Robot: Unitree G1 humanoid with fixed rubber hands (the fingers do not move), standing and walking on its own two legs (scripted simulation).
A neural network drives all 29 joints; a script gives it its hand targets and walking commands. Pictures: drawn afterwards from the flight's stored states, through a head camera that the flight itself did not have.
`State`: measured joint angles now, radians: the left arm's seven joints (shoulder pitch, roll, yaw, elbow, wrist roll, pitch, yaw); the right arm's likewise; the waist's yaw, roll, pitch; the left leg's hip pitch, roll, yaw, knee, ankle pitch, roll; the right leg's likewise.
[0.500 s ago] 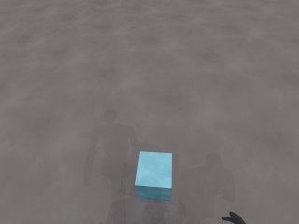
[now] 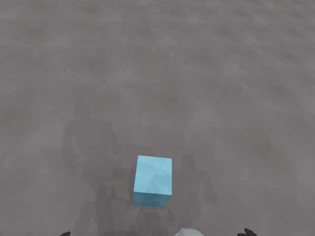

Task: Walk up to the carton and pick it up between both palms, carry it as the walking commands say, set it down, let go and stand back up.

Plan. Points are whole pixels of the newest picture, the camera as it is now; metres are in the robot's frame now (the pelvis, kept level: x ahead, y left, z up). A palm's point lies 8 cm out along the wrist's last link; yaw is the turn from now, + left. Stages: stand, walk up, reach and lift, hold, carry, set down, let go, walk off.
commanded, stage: walk up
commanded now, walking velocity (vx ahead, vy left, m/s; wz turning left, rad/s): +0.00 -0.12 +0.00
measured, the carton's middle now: (151, 182) +0.48 -0.04 -0.66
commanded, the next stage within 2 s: stand in 0.64 s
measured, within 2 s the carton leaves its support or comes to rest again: neither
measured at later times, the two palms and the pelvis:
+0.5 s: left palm out of the picture +0.06 +0.19 -0.14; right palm out of the picture +0.07 -0.31 -0.11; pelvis -0.01 -0.06 -0.01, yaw +1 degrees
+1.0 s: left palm out of the picture +0.03 +0.18 -0.13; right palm out of the picture +0.06 -0.31 -0.11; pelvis -0.03 -0.06 -0.01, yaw +0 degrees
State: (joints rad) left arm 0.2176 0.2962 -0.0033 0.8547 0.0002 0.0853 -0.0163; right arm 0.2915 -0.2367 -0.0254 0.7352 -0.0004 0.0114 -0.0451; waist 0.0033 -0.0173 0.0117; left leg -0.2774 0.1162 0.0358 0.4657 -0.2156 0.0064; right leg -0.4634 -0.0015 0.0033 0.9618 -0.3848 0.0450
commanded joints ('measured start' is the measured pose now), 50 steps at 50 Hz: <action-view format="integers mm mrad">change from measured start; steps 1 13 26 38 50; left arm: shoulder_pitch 15 -40 74 79 83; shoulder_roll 34 100 -5 -11 7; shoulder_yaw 55 38 2 1 6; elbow -66 -66 -32 -10 -46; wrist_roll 36 29 1 2 6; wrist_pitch -1 -64 -95 -97 -97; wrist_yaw -21 17 22 21 22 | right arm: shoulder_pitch -33 5 41 26 53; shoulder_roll -181 -89 -82 -56 -73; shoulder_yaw -70 -23 -3 -4 -4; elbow -27 -23 23 28 20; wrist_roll -42 -25 -19 -23 -30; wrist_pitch -1 33 -7 -15 -12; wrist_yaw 5 42 29 32 31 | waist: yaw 10 -7 3 -6 -11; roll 282 -205 59 24 2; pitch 8 32 -49 1 27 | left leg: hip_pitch -25 -25 165 115 104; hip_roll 135 -95 12 -6 -8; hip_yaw -103 8 -75 -64 -62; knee -221 185 -89 -115 -104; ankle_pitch -55 -132 199 14 -23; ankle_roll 102 -18 28 5 1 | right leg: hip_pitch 48 208 262 202 149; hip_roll -7 -189 -91 -112 -108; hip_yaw -32 109 43 77 68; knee -84 -705 -595 -661 -669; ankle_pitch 102 305 353 192 92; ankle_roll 27 -144 -90 -91 -84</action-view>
